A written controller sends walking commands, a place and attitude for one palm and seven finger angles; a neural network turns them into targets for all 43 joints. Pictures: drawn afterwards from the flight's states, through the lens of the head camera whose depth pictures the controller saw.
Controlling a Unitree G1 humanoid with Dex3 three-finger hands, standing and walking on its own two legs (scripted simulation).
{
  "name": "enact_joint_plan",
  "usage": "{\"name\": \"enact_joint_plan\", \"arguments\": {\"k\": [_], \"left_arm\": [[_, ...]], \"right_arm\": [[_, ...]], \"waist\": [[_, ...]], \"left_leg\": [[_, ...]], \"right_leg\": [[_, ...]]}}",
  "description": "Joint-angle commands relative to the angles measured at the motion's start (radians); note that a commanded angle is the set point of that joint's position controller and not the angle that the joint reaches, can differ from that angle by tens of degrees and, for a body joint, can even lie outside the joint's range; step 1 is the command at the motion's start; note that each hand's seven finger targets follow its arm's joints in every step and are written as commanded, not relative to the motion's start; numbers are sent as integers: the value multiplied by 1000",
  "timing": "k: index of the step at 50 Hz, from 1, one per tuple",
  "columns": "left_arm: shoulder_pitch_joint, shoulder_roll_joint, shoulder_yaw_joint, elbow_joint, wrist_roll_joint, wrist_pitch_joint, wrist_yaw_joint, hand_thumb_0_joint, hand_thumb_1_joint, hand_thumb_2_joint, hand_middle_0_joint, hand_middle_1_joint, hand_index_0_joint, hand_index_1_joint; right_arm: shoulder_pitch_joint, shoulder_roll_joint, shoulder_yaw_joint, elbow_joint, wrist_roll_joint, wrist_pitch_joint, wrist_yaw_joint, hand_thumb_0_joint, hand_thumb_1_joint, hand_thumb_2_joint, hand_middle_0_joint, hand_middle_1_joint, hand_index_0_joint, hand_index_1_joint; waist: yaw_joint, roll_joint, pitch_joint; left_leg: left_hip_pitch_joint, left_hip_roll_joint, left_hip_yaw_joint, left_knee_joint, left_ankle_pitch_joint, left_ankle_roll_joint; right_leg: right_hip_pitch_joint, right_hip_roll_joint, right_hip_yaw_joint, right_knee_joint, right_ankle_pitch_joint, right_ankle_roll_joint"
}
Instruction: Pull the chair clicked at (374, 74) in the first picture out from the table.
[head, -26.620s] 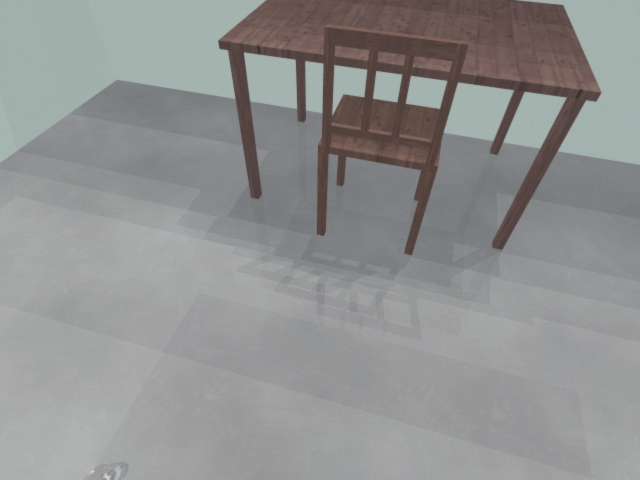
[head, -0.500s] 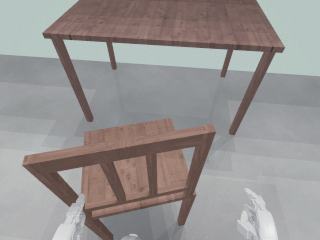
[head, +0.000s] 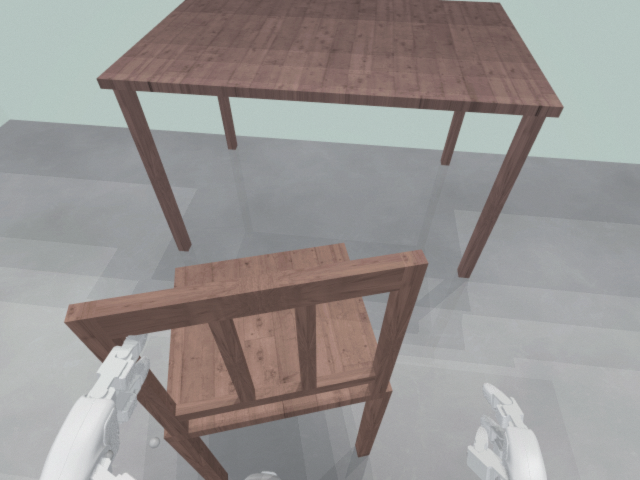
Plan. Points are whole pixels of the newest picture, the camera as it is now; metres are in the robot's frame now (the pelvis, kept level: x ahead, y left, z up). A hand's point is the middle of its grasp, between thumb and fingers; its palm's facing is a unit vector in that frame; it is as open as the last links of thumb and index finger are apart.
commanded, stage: draw the hand back to the body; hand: left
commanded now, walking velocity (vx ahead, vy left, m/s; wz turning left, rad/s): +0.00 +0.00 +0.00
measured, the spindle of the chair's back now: (235, 361) +0.28 +0.15 -0.04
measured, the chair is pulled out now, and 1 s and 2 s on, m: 0.59 0.59 0.58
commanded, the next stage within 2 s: step back with the hand held close in 1.00 s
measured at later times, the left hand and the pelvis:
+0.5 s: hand (106, 413) +0.17 +0.23 +0.08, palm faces +0.19 -0.85 -0.49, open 9.6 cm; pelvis +0.05 -0.01 +0.04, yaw +1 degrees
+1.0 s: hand (114, 407) +0.17 +0.22 +0.09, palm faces +0.20 -0.82 -0.53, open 6.5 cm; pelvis +0.05 -0.03 +0.04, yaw +2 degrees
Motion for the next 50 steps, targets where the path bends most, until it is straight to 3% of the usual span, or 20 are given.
{"name": "enact_joint_plan", "arguments": {"k": [1,4,10,12,14,20,23,25,28,31,33,34,37,39,41,43,45,48,49,50], "left_arm": [[-28,157,198,-357,92,14,232,0,-188,375,-50,-75,-50,-75],[-78,213,245,-382,104,33,269,0,-79,428,-65,-97,-65,-97],[-124,224,270,-417,116,43,293,0,139,533,-95,-142,-95,-142],[-146,236,279,-445,119,40,297,0,211,567,-105,-157,-105,-157],[-178,258,296,-460,120,47,303,0,284,603,-115,-173,-115,-173],[-236,289,326,-524,127,58,318,0,501,707,-145,-218,-145,-218],[-281,314,349,-555,125,66,327,0,610,760,-160,-240,-160,-240],[-299,330,360,-579,125,76,330,0,682,795,-170,-255,-170,-255],[-332,354,377,-604,121,92,336,0,791,848,-185,-278,-185,-278],[-365,395,401,-634,113,98,336,0,900,900,-200,-300,-200,-300],[-359,381,395,-613,113,104,334,0,900,900,-200,-300,-200,-300],[-353,383,393,-602,113,111,330,0,900,900,-200,-300,-200,-300],[-367,383,395,-617,113,98,327,0,900,900,-200,-300,-200,-300],[-347,385,401,-582,113,107,324,0,900,900,-200,-300,-200,-300],[-355,387,404,-600,111,92,324,0,900,900,-200,-300,-200,-300],[-351,383,402,-598,114,92,324,0,900,900,-200,-300,-200,-300],[-348,385,405,-590,115,91,323,0,900,900,-200,-300,-200,-300],[-359,374,399,-593,116,85,324,0,900,900,-200,-300,-200,-300],[-349,378,406,-566,115,93,323,0,900,900,-200,-300,-200,-300],[-352,385,406,-596,118,83,324,0,900,900,-200,-300,-200,-300]], "right_arm": [[-135,-92,-16,-160,-21,-20,-33,0,-900,-900,200,300,200,300],[-148,-102,-6,-143,-25,-14,-40,0,-900,-900,200,300,200,300],[-157,-109,2,-100,-36,-41,-33,0,-900,-900,200,300,200,300],[-163,-113,2,-85,-41,-56,-28,0,-900,-900,200,300,200,300],[-168,-119,4,-63,-41,-69,-23,0,-900,-900,200,300,200,300],[-173,-128,7,-23,-39,-99,-12,0,-900,-900,200,300,200,300],[-172,-131,5,-8,-36,-103,-8,0,-900,-900,200,300,200,300],[-165,-132,4,2,-29,-105,-6,0,-900,-900,200,300,200,300],[-160,-131,-1,12,-21,-100,-1,0,-900,-900,200,300,200,300],[-154,-134,-1,20,-10,-98,0,0,-900,-900,200,300,200,300],[-159,-130,0,23,-11,-100,3,0,-900,-900,200,300,200,300],[-175,-133,-1,28,-8,-103,7,0,-900,-900,200,300,200,300],[-159,-134,-2,30,-12,-104,9,0,-900,-900,200,300,200,300],[-185,-131,-5,38,-9,-106,12,0,-900,-900,200,300,200,300],[-165,-132,-4,39,-13,-106,9,0,-900,-900,200,300,200,300],[-164,-132,-7,39,-14,-106,9,0,-900,-900,200,300,200,300],[-160,-128,-2,40,-11,-105,11,0,-900,-900,200,300,200,300],[-170,-131,-7,41,-15,-107,7,0,-900,-900,200,300,200,300],[-186,-132,-7,46,-11,-108,8,0,-900,-900,200,300,200,300],[-161,-130,-3,42,-12,-109,8,0,-900,-900,200,300,200,300]], "waist": [[25,82,-14],[33,95,-4],[39,122,-18],[42,104,-30],[42,140,-37],[47,160,-65],[49,137,-79],[52,188,-91],[55,168,-109],[60,197,-112],[60,167,-112],[60,196,-105],[59,166,-120],[61,188,-103],[59,135,-114],[59,125,-137],[61,183,-114],[60,141,-105],[61,172,-82],[65,193,-109]], "left_leg": [[166,-27,37,-272,73,51],[229,-27,35,-320,114,51],[354,-27,34,-407,239,49],[388,-25,33,-426,287,51],[411,-31,35,-439,325,49],[490,-30,38,-468,466,49],[511,-28,43,-469,513,50],[532,-29,47,-471,555,50],[555,-24,46,-465,636,50],[563,-24,43,-472,637,50],[566,-23,48,-466,662,53],[561,-29,54,-461,639,51],[573,-23,50,-463,649,54],[561,-32,64,-455,605,54],[559,-24,57,-455,613,59],[565,-24,64,-449,607,62],[549,-27,65,-454,566,58],[548,-23,60,-456,554,60],[530,-29,62,-457,523,56],[543,-25,59,-461,533,59]], "right_leg": [[97,-10,35,-316,20,-51],[165,-8,33,-355,70,-56],[282,-13,17,-390,218,-50],[312,-15,10,-397,269,-48],[347,-15,14,-414,305,-50],[406,-24,7,-417,433,-44],[428,-28,0,-419,483,-39],[442,-33,4,-416,517,-40],[456,-35,-8,-408,568,-34],[463,-37,-6,-408,578,-34],[466,-38,-18,-401,598,-30],[467,-33,-1,-406,599,-36],[468,-41,-17,-401,613,-28],[464,-36,1,-412,610,-34],[472,-44,-11,-404,633,-29],[477,-48,-12,-400,644,-25],[466,-51,-2,-409,608,-30],[451,-48,-7,-410,587,-30],[443,-41,10,-415,559,-36],[451,-52,-5,-408,560,-34]]}}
